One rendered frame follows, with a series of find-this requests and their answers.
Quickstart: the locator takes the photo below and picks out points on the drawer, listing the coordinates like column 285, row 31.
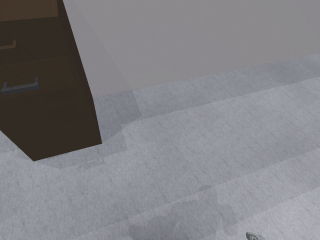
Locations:
column 53, row 74

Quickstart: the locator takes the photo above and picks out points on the handle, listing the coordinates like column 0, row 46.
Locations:
column 20, row 88
column 9, row 49

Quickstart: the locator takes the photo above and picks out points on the cabinet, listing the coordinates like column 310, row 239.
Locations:
column 54, row 122

